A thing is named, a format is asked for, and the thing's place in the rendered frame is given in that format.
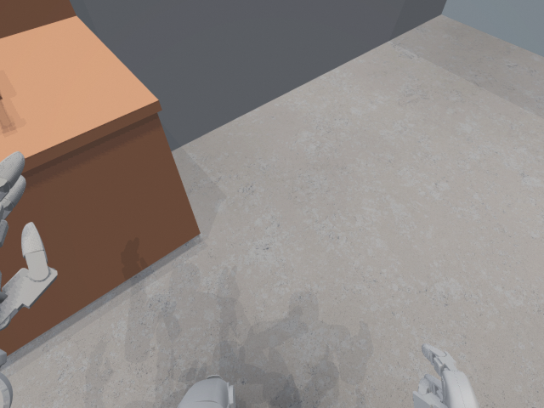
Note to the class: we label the robot right hand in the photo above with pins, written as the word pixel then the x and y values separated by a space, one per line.
pixel 453 391

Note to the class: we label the counter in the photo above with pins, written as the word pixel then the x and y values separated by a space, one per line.
pixel 102 187

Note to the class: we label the robot left thigh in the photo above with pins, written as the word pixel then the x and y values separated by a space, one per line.
pixel 209 393

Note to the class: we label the robot left hand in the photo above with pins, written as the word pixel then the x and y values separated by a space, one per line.
pixel 26 286

